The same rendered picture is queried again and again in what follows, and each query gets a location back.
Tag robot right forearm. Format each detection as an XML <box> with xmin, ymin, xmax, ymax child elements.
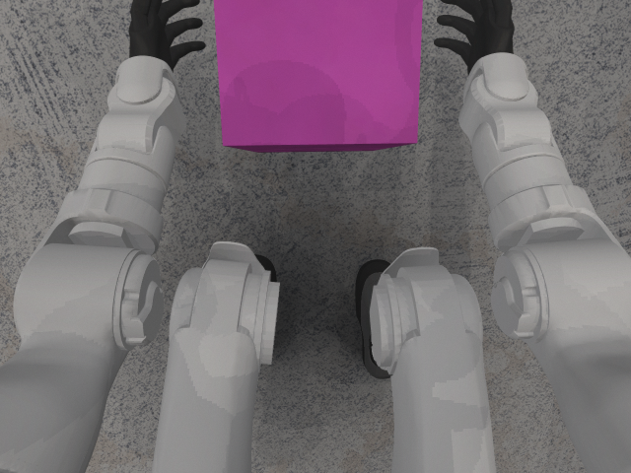
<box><xmin>458</xmin><ymin>52</ymin><xmax>631</xmax><ymax>261</ymax></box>

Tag right robot hand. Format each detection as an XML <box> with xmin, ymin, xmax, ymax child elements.
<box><xmin>434</xmin><ymin>0</ymin><xmax>515</xmax><ymax>75</ymax></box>

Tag robot right thigh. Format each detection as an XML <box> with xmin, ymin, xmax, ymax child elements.
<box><xmin>370</xmin><ymin>265</ymin><xmax>496</xmax><ymax>473</ymax></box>

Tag right robot upper arm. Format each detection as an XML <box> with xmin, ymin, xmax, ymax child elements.
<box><xmin>490</xmin><ymin>237</ymin><xmax>631</xmax><ymax>473</ymax></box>

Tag left robot hand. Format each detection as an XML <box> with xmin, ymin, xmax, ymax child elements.
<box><xmin>129</xmin><ymin>0</ymin><xmax>206</xmax><ymax>72</ymax></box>

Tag right robot foot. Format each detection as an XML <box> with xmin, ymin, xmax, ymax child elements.
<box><xmin>355</xmin><ymin>259</ymin><xmax>392</xmax><ymax>379</ymax></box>

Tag carton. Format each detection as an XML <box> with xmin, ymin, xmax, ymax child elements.
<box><xmin>214</xmin><ymin>0</ymin><xmax>423</xmax><ymax>153</ymax></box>

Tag left robot upper arm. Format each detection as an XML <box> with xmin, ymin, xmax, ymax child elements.
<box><xmin>0</xmin><ymin>243</ymin><xmax>165</xmax><ymax>473</ymax></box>

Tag robot left forearm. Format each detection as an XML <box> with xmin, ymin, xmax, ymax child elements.
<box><xmin>13</xmin><ymin>55</ymin><xmax>186</xmax><ymax>337</ymax></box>

